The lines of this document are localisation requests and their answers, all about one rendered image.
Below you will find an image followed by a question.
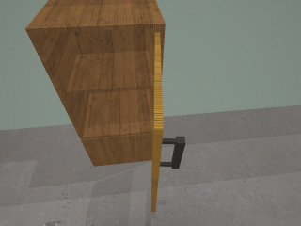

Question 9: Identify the handle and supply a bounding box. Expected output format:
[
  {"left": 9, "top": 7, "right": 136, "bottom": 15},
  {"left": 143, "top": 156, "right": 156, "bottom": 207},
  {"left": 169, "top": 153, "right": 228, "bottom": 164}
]
[{"left": 160, "top": 136, "right": 186, "bottom": 170}]

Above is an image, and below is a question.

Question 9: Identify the cupboard door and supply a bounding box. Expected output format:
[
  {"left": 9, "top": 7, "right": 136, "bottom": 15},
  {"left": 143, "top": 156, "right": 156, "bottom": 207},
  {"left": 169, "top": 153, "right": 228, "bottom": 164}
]
[{"left": 151, "top": 32, "right": 164, "bottom": 212}]

